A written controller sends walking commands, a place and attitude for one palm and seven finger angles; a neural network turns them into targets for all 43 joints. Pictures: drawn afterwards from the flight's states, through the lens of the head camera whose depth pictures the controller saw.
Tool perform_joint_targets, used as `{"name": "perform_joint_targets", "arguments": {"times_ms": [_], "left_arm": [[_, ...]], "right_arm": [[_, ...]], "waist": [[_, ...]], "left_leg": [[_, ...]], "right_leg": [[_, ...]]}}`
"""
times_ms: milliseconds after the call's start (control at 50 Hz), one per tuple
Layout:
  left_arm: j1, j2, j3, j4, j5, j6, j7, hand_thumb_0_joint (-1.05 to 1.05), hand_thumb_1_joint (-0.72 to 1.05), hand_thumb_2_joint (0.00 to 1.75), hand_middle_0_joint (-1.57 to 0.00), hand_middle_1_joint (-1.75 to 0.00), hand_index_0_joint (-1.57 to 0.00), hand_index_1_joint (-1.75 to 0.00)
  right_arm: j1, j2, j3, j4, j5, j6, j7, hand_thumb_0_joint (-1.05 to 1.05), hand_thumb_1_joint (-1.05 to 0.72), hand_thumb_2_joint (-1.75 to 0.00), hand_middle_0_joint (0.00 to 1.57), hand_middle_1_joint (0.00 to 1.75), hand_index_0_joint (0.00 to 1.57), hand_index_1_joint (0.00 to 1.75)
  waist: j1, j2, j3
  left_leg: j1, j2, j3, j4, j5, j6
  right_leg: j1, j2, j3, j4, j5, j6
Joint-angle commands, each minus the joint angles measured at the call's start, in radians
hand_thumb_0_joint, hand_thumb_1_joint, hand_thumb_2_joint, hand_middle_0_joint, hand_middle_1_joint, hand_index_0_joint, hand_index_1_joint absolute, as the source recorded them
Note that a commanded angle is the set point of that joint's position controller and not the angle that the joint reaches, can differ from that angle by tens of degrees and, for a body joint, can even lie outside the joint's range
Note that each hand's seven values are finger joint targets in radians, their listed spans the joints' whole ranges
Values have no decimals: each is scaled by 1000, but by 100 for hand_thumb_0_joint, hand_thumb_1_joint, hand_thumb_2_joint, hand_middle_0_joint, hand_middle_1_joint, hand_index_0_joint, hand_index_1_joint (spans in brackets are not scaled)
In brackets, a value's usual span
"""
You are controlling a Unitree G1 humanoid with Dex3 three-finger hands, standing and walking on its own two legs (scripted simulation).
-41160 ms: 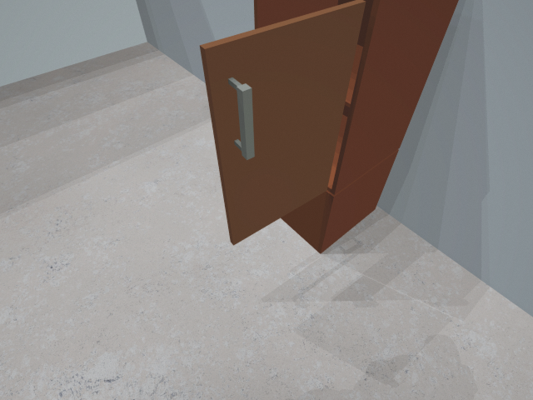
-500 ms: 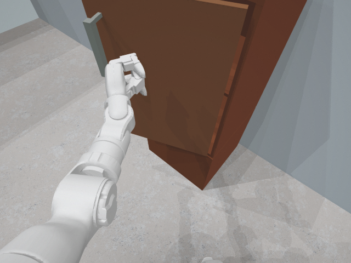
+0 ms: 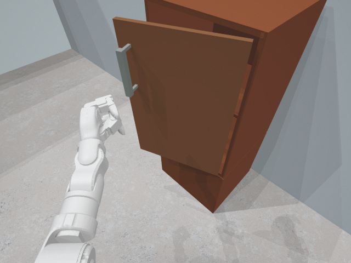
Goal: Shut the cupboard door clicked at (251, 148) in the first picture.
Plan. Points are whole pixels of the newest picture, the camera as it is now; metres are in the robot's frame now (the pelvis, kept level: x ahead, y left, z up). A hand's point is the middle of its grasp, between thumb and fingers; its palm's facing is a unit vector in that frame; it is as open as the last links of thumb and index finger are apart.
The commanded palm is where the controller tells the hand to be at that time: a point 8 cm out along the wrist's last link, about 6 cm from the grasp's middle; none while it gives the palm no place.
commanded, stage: draw the hand back to the body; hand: left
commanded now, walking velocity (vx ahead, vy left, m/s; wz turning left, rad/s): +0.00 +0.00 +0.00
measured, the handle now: (128, 71) +0.64 +0.17 +0.11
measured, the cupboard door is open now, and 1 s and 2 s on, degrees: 21 21 21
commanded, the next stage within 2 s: step back with the hand held close in 1.16 s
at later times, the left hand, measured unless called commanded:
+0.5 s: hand (52, 169) +0.25 +0.22 +0.17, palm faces +0.35 -0.89 -0.28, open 4.0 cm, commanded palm +0.20 +0.26 +0.17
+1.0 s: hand (2, 201) +0.19 +0.28 +0.17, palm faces +0.53 -0.75 -0.39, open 7.2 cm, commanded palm +0.14 +0.30 +0.19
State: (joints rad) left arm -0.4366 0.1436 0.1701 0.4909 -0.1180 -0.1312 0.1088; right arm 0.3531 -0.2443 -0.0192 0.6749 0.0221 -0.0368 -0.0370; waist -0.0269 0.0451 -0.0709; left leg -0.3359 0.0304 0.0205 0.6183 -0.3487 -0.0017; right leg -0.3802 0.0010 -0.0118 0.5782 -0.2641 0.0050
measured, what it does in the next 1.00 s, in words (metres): stands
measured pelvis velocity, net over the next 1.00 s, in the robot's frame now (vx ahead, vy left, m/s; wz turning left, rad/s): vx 0.01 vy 0.00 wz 0.04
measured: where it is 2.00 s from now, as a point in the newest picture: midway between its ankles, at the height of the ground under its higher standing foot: outside the picture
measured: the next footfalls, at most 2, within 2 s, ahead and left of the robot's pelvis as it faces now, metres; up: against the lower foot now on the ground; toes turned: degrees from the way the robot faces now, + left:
none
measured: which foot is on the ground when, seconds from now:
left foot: down 0.00-1.00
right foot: down 0.00-1.00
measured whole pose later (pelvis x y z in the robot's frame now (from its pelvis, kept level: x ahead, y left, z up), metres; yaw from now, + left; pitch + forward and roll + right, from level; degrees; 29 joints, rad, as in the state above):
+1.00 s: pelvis +0.01 +0.00 +0.01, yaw +2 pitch -4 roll +0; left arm 0.43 0.31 0.34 -0.33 -0.05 -0.11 0.13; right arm 0.20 -0.24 0.01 0.66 0.00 -0.12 -0.10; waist 0.08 0.08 0.02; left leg -0.07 0.01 -0.01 0.41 -0.27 0.00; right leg -0.11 -0.02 -0.05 0.41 -0.22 0.01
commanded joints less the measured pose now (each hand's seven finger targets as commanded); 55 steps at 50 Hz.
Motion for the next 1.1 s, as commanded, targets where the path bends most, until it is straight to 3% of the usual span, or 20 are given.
{"name": "perform_joint_targets", "arguments": {"times_ms": [0,60,80,120,200,260,380,440,500,620,680,720,760,780,860,900,1020,1040,1080], "left_arm": [[-346,103,-37,-313,3,-16,-33,0,90,90,-124,-144,-124,-144],[-223,138,8,-321,-31,81,-66,0,90,90,-116,-135,-116,-135],[-195,213,-41,-461,45,3,-45,0,90,90,-113,-132,-113,-132],[-4,228,4,-438,43,-16,-35,0,90,90,-108,-126,-108,-126],[48,243,-1,-615,54,-25,-39,0,90,90,-97,-114,-97,-114],[65,257,-1,-739,65,-28,-33,0,90,90,-89,-105,-89,-105],[242,264,23,-880,75,-28,-14,0,90,90,-72,-87,-72,-87],[388,273,59,-878,67,-19,-12,0,90,90,-64,-78,-64,-78],[491,297,116,-889,65,-17,-11,0,90,90,-56,-69,-56,-69],[671,388,254,-976,60,-30,-1,0,90,90,-39,-51,-39,-51],[742,391,282,-1045,61,-42,7,0,90,90,-31,-42,-31,-42],[805,417,320,-1052,59,-41,13,0,90,90,-25,-36,-25,-36],[837,417,338,-1070,59,-48,18,0,90,90,-20,-30,-20,-30],[813,377,295,-1061,63,-47,16,0,90,90,-20,-30,-20,-30],[732,348,244,-1025,74,-43,24,0,90,90,-20,-30,-20,-30],[722,354,249,-1011,75,-43,30,0,90,90,-20,-30,-20,-30],[781,411,308,-1063,77,-51,34,0,90,90,-20,-30,-20,-30],[785,397,301,-1075,75,-52,33,0,90,90,-20,-30,-20,-30],[803,398,309,-1080,74,-51,31,0,90,90,-20,-30,-20,-30]], "right_arm": [[-142,-98,-14,-156,16,-85,-18,0,-90,-90,20,30,20,30],[-195,-101,1,-176,29,-80,-33,0,-90,-90,20,30,20,30],[-199,-89,-1,-198,19,-78,-34,0,-90,-90,20,30,20,30],[-221,-91,2,-203,16,-64,-38,0,-90,-90,20,30,20,30],[-262,-73,18,-226,10,-44,-39,0,-90,-90,20,30,20,30],[-276,-68,27,-232,4,-47,-42,0,-90,-90,20,30,20,30],[-281,-64,30,-225,-9,-71,-45,0,-90,-90,20,30,20,30],[-285,-67,29,-221,-12,-70,-45,0,-90,-90,20,30,20,30],[-293,-67,24,-215,-14,-63,-47,0,-90,-90,20,30,20,30],[-302,-67,14,-214,-18,-70,-47,0,-90,-90,20,30,20,30],[-296,-59,11,-214,-18,-86,-47,0,-90,-90,20,30,20,30],[-295,-64,5,-211,-18,-97,-50,0,-90,-90,20,30,20,30],[-289,-61,3,-210,-16,-107,-53,0,-90,-90,20,30,20,30],[-289,-62,4,-203,-16,-113,-53,0,-90,-90,20,30,20,30],[-270,-82,-5,-179,-15,-135,-62,0,-90,-90,20,30,20,30],[-267,-84,-6,-178,-17,-140,-67,0,-90,-90,20,30,20,30],[-276,-77,-3,-180,-25,-148,-68,0,-90,-90,20,30,20,30],[-280,-67,2,-185,-25,-149,-65,0,-90,-90,20,30,20,30],[-279,-63,4,-185,-26,-149,-62,0,-90,-90,20,30,20,30]], "waist": [[14,-5,-193],[49,-66,-138],[12,-79,-105],[40,-115,-94],[40,-60,-71],[37,36,-66],[46,71,-75],[57,-16,-35],[67,-49,-17],[95,6,-16],[96,42,-27],[99,15,2],[98,19,21],[88,36,47],[64,5,101],[69,-23,80],[99,24,-26],[99,60,-14],[100,57,-13]], "left_leg": [[78,-31,8,-128,189,14],[65,-36,7,-167,135,13],[101,-41,18,-202,154,21],[99,-37,14,-217,166,22],[152,-30,14,-251,197,20],[191,-31,10,-271,207,15],[242,-31,-1,-286,273,7],[223,-29,-7,-297,279,8],[210,-29,0,-298,274,9],[192,-31,5,-289,310,8],[199,-29,10,-279,334,5],[188,-26,11,-275,328,7],[182,-25,11,-277,312,6],[183,-28,18,-279,299,8],[190,-25,15,-283,237,16],[193,-30,12,-286,222,20],[214,-35,14,-273,304,17],[206,-35,14,-273,316,14],[203,-34,16,-267,351,10]], "right_leg": [[143,26,-43,-76,162,-24],[180,17,-42,-114,93,-24],[185,2,-16,-150,96,-15],[233,0,-21,-159,105,-14],[263,-2,-21,-190,135,-13],[276,-1,-23,-211,135,-18],[312,5,-40,-221,178,-21],[325,5,-46,-230,183,-15],[332,4,-47,-234,178,-12],[361,-4,-43,-228,203,-9],[358,-5,-45,-219,216,-7],[346,-3,-42,-229,208,-4],[330,-4,-46,-225,188,-4],[307,-5,-45,-230,174,-3],[246,-3,-43,-249,101,2],[255,-4,-46,-246,84,3],[340,-10,-39,-221,177,-4],[343,-14,-37,-216,194,-5],[349,-10,-41,-211,230,-6]]}}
